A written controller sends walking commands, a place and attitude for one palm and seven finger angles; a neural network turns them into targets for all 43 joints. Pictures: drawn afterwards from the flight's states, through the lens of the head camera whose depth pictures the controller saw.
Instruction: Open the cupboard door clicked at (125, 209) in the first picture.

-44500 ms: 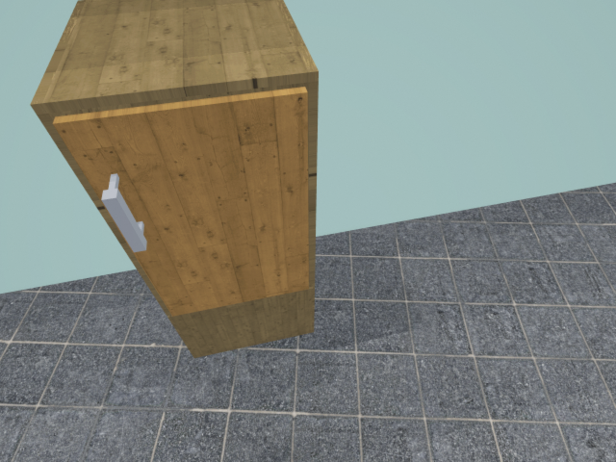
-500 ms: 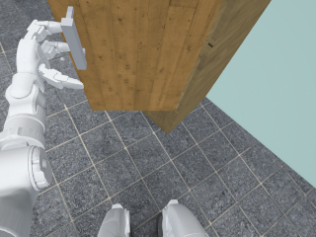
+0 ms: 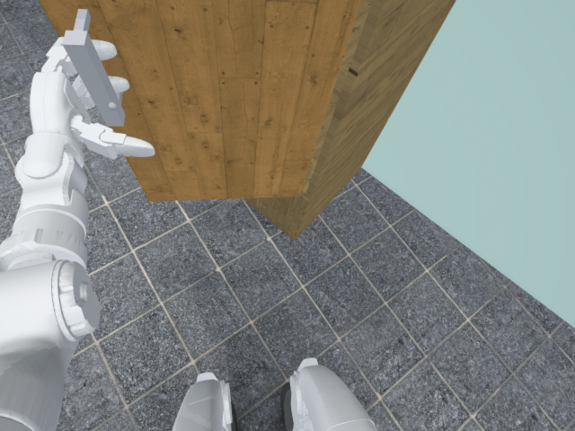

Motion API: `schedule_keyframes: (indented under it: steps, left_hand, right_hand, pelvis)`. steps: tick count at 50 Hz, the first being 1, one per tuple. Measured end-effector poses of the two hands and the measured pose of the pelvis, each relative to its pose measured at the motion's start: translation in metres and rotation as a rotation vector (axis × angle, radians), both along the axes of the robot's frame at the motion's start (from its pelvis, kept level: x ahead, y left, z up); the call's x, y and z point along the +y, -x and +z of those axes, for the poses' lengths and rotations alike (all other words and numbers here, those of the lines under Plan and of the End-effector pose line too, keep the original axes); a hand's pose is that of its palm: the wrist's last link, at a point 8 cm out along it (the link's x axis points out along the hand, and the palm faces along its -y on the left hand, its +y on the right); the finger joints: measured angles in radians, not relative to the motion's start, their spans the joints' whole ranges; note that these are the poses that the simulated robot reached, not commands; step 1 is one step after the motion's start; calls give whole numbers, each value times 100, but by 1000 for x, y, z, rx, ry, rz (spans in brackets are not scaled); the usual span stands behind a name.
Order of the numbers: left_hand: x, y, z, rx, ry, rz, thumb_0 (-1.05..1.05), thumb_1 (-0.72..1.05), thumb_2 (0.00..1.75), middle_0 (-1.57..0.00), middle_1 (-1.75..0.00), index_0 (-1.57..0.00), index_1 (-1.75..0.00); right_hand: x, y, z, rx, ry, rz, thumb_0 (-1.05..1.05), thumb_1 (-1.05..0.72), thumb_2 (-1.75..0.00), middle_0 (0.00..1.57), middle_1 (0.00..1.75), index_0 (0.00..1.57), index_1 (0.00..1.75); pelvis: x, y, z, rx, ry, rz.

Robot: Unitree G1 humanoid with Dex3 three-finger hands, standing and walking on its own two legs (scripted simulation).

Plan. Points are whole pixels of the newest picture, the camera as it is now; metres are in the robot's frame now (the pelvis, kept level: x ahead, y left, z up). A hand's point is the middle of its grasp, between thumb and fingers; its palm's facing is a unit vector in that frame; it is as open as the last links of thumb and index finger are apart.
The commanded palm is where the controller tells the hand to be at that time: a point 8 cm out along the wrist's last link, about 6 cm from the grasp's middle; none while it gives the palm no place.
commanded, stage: slide the fingers in behind the handle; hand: left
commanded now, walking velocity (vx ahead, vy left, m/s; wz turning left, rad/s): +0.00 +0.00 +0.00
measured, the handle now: (100, 72) +0.58 +0.19 +0.08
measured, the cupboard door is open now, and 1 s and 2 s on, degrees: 46 46 77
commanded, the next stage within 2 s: close the thumb around the handle in 0.26 s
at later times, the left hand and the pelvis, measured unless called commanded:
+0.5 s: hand (108, 109) +0.52 +0.18 +0.07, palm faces -0.01 -1.00 -0.01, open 13.5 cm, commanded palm +0.51 +0.22 +0.07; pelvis +0.00 +0.00 +0.00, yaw +0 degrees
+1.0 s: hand (115, 107) +0.53 +0.17 +0.07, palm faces -0.03 -1.00 -0.02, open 5.7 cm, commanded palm +0.51 +0.21 +0.07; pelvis +0.00 +0.01 +0.00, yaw +0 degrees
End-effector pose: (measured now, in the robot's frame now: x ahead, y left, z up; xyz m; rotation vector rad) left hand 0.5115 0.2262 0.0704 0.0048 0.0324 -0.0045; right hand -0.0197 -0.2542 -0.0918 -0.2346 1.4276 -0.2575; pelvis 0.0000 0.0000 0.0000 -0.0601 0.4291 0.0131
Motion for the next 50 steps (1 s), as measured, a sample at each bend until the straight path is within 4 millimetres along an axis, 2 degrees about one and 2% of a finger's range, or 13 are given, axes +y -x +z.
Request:
schedule_keyframes:
  steps: [20,25,32,46,50]
  left_hand:
    - [5,5,4,-16,-9,-2,-2,-50,30,-30,-120,-30,-120]
    - [4,8,3,-7,-3,-9,-2,-43,34,-30,-120,-30,-121]
    - [6,8,3,-19,-3,1,-1,-16,45,-32,-123,-32,-124]
    - [2,4,1,-11,1,-1,0,58,77,-37,-131,-38,-132]
    - [-3,3,2,-20,-14,-28,0,70,82,-38,-133,-39,-134]
  right_hand:
    - [-4,-11,1,-30,10,15,0,-90,-90,20,30,21,30]
    - [-1,-13,0,-29,6,19,0,-90,-90,20,30,21,30]
    - [2,-14,1,-36,5,19,0,-90,-90,20,30,21,30]
    - [7,-7,-1,-19,3,12,0,-90,-90,20,30,21,30]
    - [7,-4,-1,-14,2,4,0,-90,-90,20,30,21,30]
  pelvis:
    - [1,0,1,-5,-1,2]
    - [3,-1,1,-9,1,4]
    - [5,-1,1,-10,3,4]
    - [9,0,0,-6,5,3]
    - [9,0,0,-5,5,1]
